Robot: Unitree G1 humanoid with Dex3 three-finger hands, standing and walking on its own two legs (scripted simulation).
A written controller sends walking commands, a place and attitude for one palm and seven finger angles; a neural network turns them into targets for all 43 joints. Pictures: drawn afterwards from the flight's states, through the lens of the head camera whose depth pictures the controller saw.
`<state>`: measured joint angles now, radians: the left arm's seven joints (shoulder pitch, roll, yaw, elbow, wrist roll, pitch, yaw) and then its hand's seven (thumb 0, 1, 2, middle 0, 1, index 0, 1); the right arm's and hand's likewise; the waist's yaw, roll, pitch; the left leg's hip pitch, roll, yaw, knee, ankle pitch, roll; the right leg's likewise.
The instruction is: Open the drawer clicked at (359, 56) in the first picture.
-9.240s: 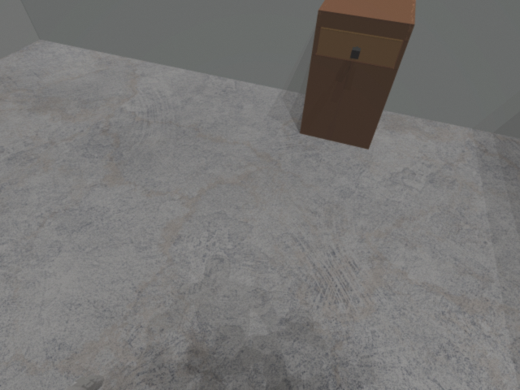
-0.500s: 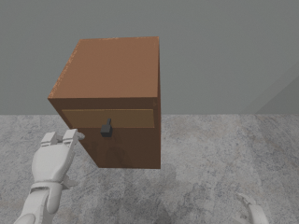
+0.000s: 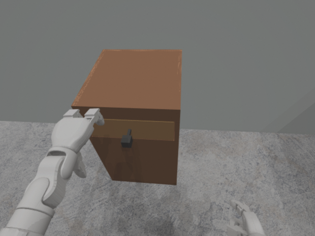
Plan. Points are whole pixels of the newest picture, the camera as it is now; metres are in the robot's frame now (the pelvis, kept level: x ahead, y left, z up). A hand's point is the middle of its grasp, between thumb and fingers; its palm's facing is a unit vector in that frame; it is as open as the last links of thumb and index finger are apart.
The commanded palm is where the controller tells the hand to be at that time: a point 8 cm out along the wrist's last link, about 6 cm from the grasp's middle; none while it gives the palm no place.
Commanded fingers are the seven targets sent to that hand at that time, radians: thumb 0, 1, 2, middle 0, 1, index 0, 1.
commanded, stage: raise the hand with hooked fingers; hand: left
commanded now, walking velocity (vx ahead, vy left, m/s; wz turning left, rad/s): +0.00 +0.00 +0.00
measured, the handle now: (127, 137) +0.52 +0.21 -0.19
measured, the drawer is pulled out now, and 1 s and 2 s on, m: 0.00 0.00 0.00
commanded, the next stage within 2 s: move the hooked fingers above the handle in 0.30 s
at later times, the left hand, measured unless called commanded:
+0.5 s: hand (91, 145) +0.31 +0.22 +0.06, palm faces -0.01 -0.08 -1.00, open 13.8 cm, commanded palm +0.30 +0.24 +0.11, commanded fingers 0.00 -0.50 0.30 -0.30 -1.20 -0.30 -1.20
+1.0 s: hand (103, 143) +0.37 +0.23 -0.01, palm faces -0.07 -0.06 -1.00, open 13.8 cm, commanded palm +0.35 +0.23 +0.05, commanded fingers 0.00 -0.50 0.30 -0.30 -1.20 -0.30 -1.20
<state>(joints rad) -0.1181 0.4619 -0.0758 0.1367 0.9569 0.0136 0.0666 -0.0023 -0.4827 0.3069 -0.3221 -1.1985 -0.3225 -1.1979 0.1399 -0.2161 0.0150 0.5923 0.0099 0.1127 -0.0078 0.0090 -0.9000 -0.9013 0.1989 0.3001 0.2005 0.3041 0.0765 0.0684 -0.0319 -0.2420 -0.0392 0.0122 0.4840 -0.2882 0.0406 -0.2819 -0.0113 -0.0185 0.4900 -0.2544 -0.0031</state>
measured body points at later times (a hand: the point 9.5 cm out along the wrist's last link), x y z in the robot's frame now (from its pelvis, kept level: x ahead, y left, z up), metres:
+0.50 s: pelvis +0.01 -0.01 +0.00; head +0.03 -0.04 +0.45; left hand +0.31 +0.22 +0.11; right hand +0.19 -0.24 -0.11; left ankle -0.02 +0.09 -0.74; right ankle +0.00 -0.12 -0.74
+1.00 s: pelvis +0.01 -0.02 -0.02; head +0.07 -0.04 +0.43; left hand +0.36 +0.23 +0.05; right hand +0.13 -0.29 -0.14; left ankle -0.02 +0.09 -0.74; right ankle +0.00 -0.12 -0.74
